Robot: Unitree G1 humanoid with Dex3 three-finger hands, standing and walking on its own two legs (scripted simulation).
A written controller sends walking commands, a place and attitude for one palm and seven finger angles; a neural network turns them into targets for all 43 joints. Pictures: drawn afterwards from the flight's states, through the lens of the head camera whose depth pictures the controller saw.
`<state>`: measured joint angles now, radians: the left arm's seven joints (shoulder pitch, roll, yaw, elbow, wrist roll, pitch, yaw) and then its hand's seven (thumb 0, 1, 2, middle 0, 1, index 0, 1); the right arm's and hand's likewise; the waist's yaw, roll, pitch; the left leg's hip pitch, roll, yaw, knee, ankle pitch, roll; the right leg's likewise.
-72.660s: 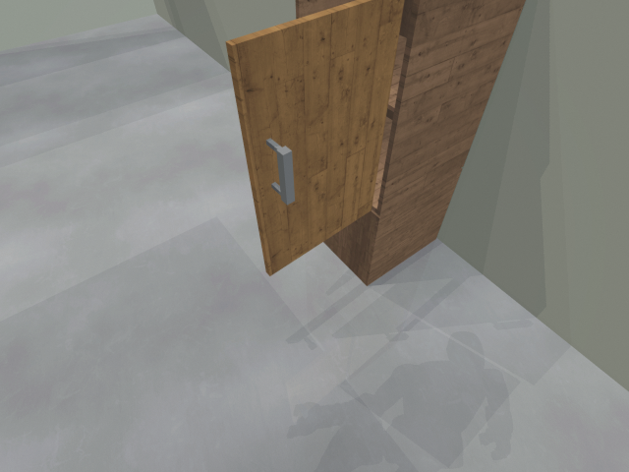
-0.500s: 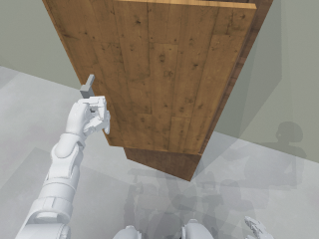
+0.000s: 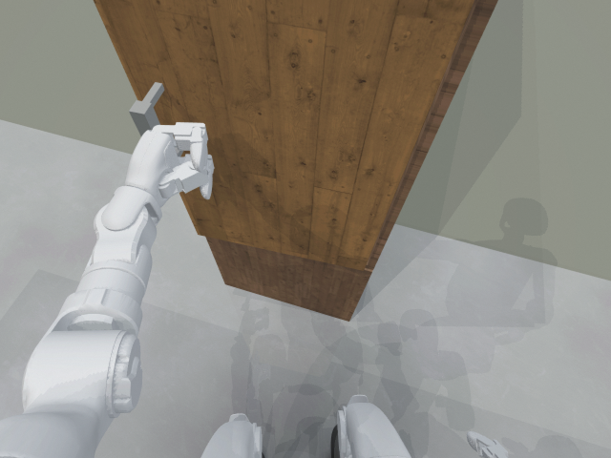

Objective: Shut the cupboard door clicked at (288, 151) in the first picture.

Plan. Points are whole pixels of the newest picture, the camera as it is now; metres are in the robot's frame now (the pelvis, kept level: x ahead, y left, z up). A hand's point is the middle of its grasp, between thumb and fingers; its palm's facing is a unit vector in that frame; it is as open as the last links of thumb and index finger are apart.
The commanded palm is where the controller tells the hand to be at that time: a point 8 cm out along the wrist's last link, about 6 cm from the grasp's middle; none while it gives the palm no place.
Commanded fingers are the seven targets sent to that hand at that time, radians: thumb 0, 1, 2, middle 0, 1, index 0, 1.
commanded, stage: push the door shut along its arc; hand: left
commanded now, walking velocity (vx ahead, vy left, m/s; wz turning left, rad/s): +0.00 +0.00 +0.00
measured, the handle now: (162, 133) +0.54 +0.17 +0.08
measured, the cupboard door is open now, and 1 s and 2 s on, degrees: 4 0 0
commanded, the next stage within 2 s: pull the fist back off the door in 0.64 s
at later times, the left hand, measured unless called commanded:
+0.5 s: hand (228, 144) +0.51 +0.08 +0.08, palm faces -0.41 -0.91 -0.02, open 3.0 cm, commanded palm +0.52 +0.13 +0.08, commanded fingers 0.00 0.90 0.90 -1.30 -1.50 -1.30 -1.50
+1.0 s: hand (234, 144) +0.52 +0.08 +0.07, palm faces +0.03 -1.00 -0.02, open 2.5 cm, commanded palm +0.50 +0.11 +0.08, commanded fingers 0.00 0.90 0.90 -1.30 -1.50 -1.30 -1.50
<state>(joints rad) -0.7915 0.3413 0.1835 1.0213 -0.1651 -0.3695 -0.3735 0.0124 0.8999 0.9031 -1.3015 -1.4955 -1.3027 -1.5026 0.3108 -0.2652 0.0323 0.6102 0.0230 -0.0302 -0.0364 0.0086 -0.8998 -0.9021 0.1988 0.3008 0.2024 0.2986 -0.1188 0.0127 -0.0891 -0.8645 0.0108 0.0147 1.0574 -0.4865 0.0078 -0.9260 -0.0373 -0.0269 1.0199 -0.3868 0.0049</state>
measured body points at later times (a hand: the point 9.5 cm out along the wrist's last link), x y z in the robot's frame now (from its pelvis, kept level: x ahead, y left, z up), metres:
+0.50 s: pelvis +0.00 +0.00 -0.01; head +0.13 +0.00 +0.42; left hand +0.52 +0.13 +0.09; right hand +0.02 -0.27 -0.12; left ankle +0.01 +0.12 -0.66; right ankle +0.06 -0.13 -0.66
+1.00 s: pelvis -0.02 +0.00 -0.02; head +0.11 +0.02 +0.41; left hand +0.51 +0.13 +0.08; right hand +0.01 -0.25 -0.14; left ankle +0.01 +0.12 -0.66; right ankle +0.06 -0.13 -0.66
